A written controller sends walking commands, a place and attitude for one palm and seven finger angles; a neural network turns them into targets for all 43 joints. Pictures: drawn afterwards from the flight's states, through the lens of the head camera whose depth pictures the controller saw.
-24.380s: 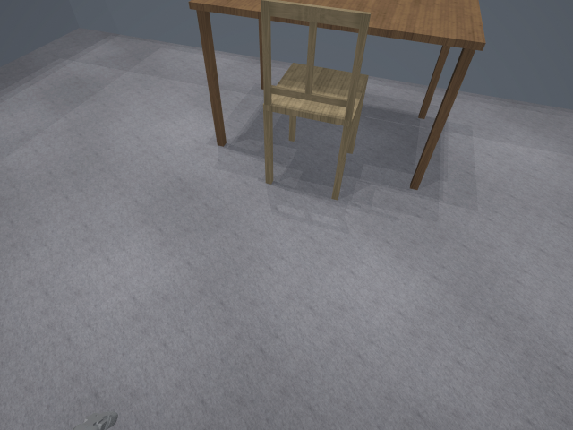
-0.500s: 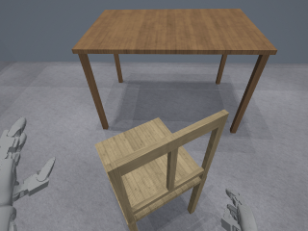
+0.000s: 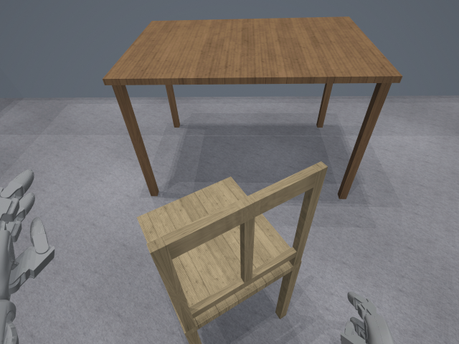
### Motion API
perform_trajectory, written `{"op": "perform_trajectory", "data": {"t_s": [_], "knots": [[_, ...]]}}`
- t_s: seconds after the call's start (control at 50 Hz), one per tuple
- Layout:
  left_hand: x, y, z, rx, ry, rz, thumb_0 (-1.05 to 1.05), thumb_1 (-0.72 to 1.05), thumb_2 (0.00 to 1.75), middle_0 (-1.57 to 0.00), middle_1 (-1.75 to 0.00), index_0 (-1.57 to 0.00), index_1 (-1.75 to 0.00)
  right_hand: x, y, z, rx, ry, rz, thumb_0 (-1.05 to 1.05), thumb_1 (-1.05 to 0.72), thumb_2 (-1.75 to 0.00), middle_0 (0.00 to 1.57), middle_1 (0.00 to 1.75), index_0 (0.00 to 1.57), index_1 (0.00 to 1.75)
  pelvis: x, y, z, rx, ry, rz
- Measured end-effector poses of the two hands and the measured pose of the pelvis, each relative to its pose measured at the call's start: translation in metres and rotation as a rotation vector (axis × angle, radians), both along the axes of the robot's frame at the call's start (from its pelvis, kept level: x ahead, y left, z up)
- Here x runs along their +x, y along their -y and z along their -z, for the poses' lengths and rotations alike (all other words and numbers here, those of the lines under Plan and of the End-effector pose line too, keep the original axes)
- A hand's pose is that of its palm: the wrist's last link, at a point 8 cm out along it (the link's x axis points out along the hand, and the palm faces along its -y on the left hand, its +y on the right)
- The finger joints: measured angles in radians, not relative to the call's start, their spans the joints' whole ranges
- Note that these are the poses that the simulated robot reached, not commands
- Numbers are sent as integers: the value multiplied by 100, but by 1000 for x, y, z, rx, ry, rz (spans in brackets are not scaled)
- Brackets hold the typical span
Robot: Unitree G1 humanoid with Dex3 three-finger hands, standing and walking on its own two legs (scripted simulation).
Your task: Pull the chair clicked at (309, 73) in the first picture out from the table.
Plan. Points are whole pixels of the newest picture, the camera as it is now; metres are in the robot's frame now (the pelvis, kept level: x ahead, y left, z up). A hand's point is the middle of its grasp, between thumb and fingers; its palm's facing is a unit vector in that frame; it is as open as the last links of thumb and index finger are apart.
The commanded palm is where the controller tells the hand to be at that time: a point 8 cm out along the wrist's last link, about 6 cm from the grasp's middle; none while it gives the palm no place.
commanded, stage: step back with the hand held close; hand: left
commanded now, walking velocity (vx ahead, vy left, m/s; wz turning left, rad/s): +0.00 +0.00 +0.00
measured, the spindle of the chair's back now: (246, 251) +0.35 +0.01 -0.10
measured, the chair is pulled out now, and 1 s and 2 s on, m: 0.58 0.58 0.58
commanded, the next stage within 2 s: stop stepping back and stand still in 1.42 s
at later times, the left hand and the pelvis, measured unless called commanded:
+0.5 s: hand (24, 284) +0.14 +0.28 +0.15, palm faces +0.36 -0.78 -0.51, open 7.4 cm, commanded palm +0.09 +0.32 +0.17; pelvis -0.05 +0.02 +0.00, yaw -1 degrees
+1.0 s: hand out of the picture +0.08 +0.30 +0.16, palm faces +0.45 -0.76 -0.47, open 7.4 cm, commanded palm +0.01 +0.34 +0.17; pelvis -0.12 +0.04 -0.02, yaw +2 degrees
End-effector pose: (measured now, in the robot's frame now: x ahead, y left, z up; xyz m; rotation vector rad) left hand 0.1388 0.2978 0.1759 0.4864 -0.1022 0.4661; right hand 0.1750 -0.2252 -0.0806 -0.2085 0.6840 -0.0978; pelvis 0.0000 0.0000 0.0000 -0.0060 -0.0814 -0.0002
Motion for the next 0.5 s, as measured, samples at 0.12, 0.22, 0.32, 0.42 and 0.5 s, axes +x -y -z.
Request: {"op": "perform_trajectory", "data": {"t_s": [0.12,0.22,0.32,0.42,0.5], "knots": [[-1,3,3,-14,10,10,2,89,89,-21,-30,-21,-30,-4,2,-2,4,11,-6,1,-90,-90,20,30,21,29,-9,4,0,-6,-7,-3],[2,2,-9,61,38,61,2,89,90,-21,-30,-21,-30,-13,3,-4,-11,-8,1,1,-90,-90,20,30,21,30,-19,2,0,-12,-48,6],[-6,5,2,73,-63,117,2,89,90,-21,-30,-21,-30,-29,4,-1,-14,-33,55,1,-90,-90,20,30,21,30,-28,-7,0,-6,-78,20],[-24,-4,8,75,-96,121,2,89,89,-22,-30,-21,-30,-48,0,1,-26,-57,87,1,-90,-90,20,30,21,29,-39,-14,1,-2,-83,20],[-39,-14,5,81,-41,96,2,89,89,-22,-30,-21,-30,-61,-6,-1,-41,-56,79,1,-90,-90,20,30,21,29,-52,-17,2,-6,-78,14]]}}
